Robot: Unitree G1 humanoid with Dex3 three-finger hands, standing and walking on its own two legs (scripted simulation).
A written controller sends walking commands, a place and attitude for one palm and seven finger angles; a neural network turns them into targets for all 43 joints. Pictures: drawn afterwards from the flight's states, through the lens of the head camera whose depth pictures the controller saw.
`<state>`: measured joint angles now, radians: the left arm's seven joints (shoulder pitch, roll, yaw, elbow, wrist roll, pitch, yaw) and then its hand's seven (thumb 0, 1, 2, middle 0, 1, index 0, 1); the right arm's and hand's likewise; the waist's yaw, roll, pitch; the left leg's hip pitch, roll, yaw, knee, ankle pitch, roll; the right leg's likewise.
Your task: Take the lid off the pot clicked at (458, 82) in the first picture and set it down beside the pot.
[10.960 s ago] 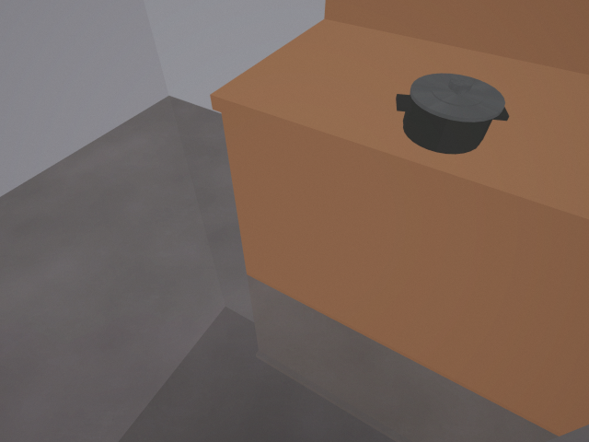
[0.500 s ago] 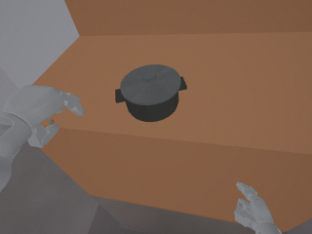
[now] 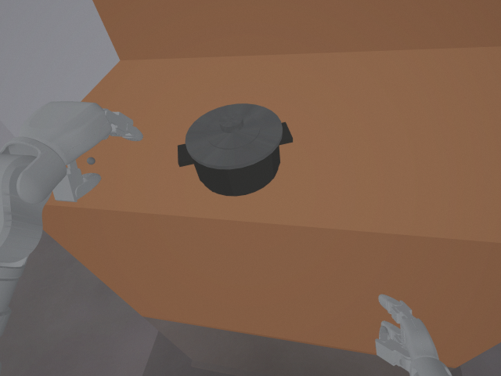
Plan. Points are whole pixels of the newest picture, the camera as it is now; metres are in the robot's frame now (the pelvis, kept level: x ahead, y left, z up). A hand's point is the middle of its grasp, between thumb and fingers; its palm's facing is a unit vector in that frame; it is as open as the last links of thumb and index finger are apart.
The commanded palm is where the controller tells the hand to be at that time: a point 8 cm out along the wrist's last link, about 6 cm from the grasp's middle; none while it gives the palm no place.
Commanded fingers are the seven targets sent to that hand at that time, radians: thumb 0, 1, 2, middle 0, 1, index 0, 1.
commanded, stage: move the open hand above the knob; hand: left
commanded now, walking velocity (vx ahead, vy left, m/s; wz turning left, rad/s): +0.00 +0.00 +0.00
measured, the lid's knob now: (231, 122) +0.49 +0.08 +0.15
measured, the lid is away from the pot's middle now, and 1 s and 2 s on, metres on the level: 0.00 0.00 0.00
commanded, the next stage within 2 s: none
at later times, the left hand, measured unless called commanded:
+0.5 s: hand (137, 137) +0.38 +0.20 +0.22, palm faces -0.10 +0.02 -0.99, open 10.0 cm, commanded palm +0.35 +0.19 +0.29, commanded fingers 0.00 -0.36 1.62 -0.87 -0.08 -0.87 -0.08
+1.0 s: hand (184, 113) +0.43 +0.13 +0.23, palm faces -0.06 -0.01 -1.00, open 10.0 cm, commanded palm +0.40 +0.13 +0.29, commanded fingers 0.00 -0.36 1.62 -0.87 -0.08 -0.87 -0.08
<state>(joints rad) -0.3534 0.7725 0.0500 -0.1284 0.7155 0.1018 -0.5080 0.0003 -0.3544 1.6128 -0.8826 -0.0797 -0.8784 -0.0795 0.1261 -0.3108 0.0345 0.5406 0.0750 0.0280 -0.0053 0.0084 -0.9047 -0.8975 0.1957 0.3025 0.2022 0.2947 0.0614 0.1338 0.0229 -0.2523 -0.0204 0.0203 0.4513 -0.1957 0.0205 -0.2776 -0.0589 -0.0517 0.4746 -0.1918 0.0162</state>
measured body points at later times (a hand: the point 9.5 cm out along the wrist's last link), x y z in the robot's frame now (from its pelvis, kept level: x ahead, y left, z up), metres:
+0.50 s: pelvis +0.02 +0.00 +0.00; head +0.04 -0.06 +0.45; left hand +0.38 +0.19 +0.27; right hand +0.23 -0.23 -0.10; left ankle +0.03 +0.11 -0.74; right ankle +0.04 -0.13 -0.74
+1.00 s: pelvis +0.03 +0.01 +0.00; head +0.05 -0.05 +0.45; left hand +0.42 +0.13 +0.28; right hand +0.23 -0.22 -0.11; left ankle +0.03 +0.11 -0.74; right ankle +0.04 -0.13 -0.74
